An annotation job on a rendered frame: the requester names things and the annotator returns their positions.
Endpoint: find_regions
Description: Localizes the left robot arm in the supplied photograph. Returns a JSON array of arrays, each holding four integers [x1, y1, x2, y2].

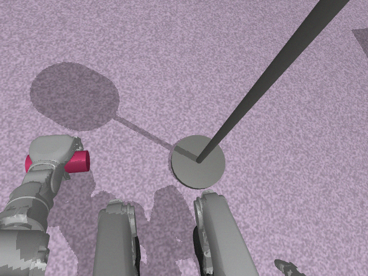
[[0, 160, 64, 276]]

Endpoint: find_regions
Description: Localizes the left robot hand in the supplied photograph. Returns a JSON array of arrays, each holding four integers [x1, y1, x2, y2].
[[29, 135, 84, 181]]

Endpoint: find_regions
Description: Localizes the floor lamp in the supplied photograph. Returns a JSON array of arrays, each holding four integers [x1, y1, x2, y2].
[[171, 0, 349, 190]]

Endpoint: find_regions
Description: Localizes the can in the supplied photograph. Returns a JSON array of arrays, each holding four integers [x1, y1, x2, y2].
[[25, 151, 90, 173]]

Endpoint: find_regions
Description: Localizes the right robot hand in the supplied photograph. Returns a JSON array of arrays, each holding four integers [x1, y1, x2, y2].
[[274, 259, 306, 276]]

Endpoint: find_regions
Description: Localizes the right robot foot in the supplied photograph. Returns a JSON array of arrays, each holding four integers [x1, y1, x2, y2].
[[193, 226, 214, 276]]

